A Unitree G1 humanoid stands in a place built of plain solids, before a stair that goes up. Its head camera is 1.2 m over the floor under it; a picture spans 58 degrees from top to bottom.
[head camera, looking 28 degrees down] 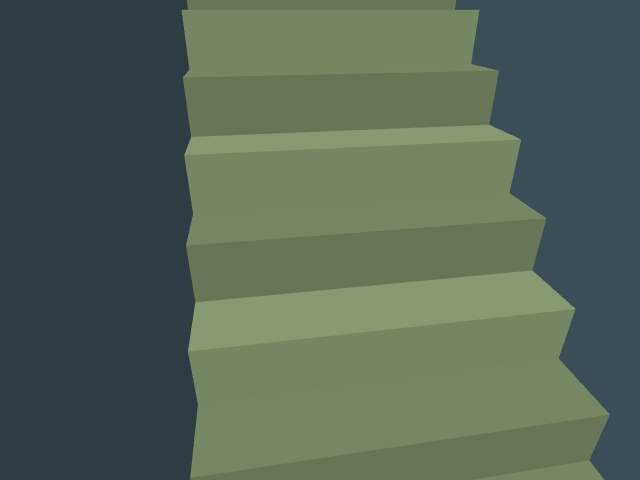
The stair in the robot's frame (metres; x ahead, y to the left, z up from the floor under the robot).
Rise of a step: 0.20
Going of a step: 0.22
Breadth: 1.24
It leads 9 degrees to the left of straight ahead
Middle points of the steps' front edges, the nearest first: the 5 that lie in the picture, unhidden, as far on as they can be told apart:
0.75 -0.25 0.20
0.97 -0.21 0.40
1.19 -0.18 0.60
1.41 -0.14 0.80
1.63 -0.10 1.00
